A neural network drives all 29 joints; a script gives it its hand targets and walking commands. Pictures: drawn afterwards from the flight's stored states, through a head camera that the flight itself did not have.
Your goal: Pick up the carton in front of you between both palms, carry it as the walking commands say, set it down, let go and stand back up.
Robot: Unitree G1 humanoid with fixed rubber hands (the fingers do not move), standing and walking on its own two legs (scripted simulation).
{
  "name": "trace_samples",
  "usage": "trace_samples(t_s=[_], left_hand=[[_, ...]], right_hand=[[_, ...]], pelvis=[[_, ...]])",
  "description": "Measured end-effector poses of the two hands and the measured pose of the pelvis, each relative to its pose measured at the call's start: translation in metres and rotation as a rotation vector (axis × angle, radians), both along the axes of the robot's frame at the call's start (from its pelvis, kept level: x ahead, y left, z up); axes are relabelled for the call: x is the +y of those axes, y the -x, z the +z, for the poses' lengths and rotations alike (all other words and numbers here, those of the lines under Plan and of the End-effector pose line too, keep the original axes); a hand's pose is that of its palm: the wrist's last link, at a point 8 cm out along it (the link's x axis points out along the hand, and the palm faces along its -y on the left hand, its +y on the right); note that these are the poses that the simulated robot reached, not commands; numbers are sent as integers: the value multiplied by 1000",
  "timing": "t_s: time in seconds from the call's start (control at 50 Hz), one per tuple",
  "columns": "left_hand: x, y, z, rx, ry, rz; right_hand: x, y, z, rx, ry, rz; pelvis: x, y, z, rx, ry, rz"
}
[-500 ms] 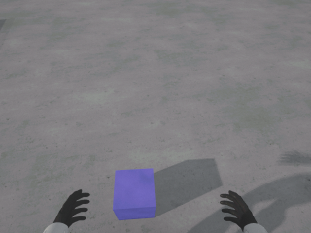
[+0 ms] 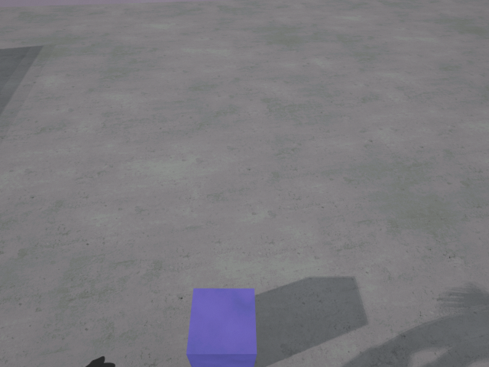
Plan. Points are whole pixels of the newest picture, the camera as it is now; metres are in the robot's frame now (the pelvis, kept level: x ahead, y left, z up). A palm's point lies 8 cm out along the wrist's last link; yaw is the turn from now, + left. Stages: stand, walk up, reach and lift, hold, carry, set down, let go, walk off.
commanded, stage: stand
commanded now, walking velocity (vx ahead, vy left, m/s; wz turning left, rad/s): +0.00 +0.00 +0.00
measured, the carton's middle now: (223, 331) +0.38 +0.06 -0.64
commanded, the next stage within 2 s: none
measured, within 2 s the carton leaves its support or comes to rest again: neither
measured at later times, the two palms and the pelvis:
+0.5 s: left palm out of the picture +0.03 +0.26 -0.13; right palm out of the picture +0.07 -0.25 -0.12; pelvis +0.01 +0.00 -0.01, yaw +2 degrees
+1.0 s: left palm out of the picture -0.06 +0.23 -0.14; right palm out of the picture -0.01 -0.24 -0.14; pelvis -0.01 +0.00 +0.00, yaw +3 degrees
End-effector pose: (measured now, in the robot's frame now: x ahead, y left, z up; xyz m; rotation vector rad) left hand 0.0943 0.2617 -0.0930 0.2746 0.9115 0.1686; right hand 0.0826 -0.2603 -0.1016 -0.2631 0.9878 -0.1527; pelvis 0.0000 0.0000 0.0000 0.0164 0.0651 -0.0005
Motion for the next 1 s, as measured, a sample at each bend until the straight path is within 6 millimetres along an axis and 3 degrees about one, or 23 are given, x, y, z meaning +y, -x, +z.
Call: trace_samples(t_s=[0.2,0.38,0.66,1.0], left_hand=[[-2,16,-17,85,12,52],[0,44,-28,179,15,89],[-2,96,-37,322,29,128],[-30,155,-44,475,87,166]], right_hand=[[10,-9,-14,50,-13,6],[12,-1,-20,106,-7,4],[13,35,-26,222,-2,-8],[25,88,-34,378,-44,-35]], pelvis=[[1,-13,-6,4,6,13],[2,-13,-7,-8,11,23],[3,-3,-4,-37,14,41],[-2,9,2,-67,12,54]])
